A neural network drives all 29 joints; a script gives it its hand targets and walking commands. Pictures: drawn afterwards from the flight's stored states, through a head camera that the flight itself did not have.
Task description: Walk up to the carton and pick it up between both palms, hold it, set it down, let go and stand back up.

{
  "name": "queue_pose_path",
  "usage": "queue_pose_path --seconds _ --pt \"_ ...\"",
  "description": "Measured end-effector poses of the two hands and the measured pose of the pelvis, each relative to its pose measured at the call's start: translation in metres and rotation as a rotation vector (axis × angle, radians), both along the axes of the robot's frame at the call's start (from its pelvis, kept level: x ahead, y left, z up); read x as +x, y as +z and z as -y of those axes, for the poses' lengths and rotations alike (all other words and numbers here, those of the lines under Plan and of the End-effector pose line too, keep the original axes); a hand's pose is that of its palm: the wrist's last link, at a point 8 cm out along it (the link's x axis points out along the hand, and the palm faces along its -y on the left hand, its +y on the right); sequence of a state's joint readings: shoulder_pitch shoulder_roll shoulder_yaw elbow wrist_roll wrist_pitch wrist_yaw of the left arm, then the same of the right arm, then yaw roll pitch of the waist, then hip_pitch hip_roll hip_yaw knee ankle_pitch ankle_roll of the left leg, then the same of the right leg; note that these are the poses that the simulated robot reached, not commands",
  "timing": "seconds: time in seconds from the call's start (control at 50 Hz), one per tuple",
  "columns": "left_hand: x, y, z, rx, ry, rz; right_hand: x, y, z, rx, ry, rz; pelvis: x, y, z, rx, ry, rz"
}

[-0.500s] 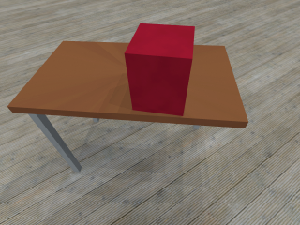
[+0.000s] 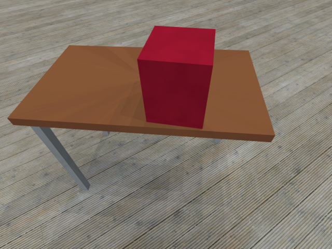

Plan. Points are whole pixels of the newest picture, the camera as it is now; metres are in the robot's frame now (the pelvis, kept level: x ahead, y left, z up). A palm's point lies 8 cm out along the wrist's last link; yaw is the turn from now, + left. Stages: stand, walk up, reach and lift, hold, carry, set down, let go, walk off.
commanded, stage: stand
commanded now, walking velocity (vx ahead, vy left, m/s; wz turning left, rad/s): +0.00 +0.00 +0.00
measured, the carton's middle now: (179, 78) +0.63 -0.01 +0.06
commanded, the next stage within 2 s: walk up in 0.44 s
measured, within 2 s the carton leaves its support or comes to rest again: neither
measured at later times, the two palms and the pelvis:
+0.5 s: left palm out of the picture -0.04 +0.20 -0.15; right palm out of the picture -0.04 -0.20 -0.15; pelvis +0.00 +0.00 +0.00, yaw +0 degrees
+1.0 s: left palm out of the picture +0.00 +0.31 -0.16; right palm out of the picture +0.02 -0.19 -0.14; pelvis +0.07 +0.06 -0.02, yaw -4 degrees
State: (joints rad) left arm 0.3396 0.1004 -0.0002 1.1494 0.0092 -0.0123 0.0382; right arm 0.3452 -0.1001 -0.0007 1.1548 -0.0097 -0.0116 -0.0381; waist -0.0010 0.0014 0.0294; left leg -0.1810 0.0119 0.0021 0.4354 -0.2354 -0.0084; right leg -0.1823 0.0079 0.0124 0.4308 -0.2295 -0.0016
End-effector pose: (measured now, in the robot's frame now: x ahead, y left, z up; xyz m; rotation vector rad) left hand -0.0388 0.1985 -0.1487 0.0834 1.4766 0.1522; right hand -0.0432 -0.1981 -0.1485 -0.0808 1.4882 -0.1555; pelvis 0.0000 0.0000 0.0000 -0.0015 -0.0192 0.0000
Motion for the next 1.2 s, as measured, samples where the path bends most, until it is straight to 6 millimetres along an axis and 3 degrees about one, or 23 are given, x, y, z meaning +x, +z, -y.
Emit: queue_pose_path --seconds 0.64,0.72,0.78,0.9,0.96,1.04,1.14,1.2 --pt "0.001 0.001 0.001 -0.001 0.001 -0.001 0.0 0.0 0.0 0.001 -0.002 -0.003 0.002 0.0 0.001 0.0 0.0 0.0" --pt "0.0 0.003 -0.008 0.017 -0.004 0.018 0.003 0.001 0.008 -0.015 0.033 0.006 0.008 0.0 -0.002 -0.003 0.0 0.004" --pt "-0.008 0.006 -0.024 0.043 0.017 0.001 0.016 0.006 0.014 -0.039 0.079 0.015 0.014 0.001 -0.011 0.001 0.002 0.005" --pt "-0.019 0.002 -0.069 0.052 -0.007 -0.121 0.072 0.015 0.014 -0.124 0.081 0.159 0.038 -0.006 -0.04 -0.003 -0.021 0.017" --pt "0.006 -0.013 -0.095 0.058 -0.072 -0.135 0.075 0.006 0.003 -0.163 0.022 0.184 0.053 -0.02 -0.055 0.007 -0.048 0.035" --pt "0.081 -0.009 -0.113 0.069 -0.156 -0.017 0.055 0.01 -0.022 -0.133 -0.055 0.088 0.079 -0.012 -0.061 -0.008 -0.075 0.048" --pt "0.177 0.004 -0.11 0.066 -0.237 0.129 0.037 0.023 -0.05 -0.069 -0.089 -0.037 0.113 -0.002 -0.059 -0.016 -0.077 0.042" --pt "0.225 0.004 -0.098 0.064 -0.247 0.189 0.038 0.025 -0.06 -0.036 -0.098 -0.102 0.13 -0.003 -0.054 -0.016 -0.074 0.034"
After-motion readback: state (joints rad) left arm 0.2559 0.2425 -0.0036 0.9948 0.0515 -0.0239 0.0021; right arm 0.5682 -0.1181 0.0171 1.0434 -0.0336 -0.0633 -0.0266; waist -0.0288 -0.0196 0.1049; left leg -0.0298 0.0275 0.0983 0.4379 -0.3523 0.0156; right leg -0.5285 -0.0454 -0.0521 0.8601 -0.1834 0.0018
